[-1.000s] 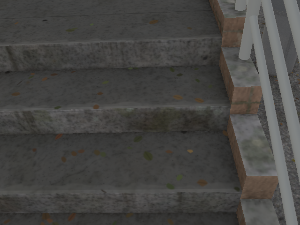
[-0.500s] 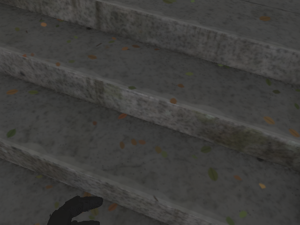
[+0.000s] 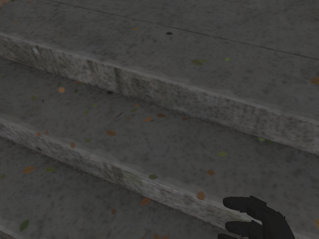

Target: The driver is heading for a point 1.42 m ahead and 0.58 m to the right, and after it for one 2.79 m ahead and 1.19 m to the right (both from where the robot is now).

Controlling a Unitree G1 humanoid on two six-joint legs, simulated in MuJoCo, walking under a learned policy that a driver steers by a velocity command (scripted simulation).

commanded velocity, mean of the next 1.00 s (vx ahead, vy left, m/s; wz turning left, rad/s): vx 0.50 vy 0.00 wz -0.53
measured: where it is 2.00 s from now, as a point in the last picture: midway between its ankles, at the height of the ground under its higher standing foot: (280, 43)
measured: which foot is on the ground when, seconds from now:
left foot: up 0.00-0.24, down 0.26-0.80, up 0.82-1.00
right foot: down 0.00-0.28, up 0.30-0.76, down 0.78-1.00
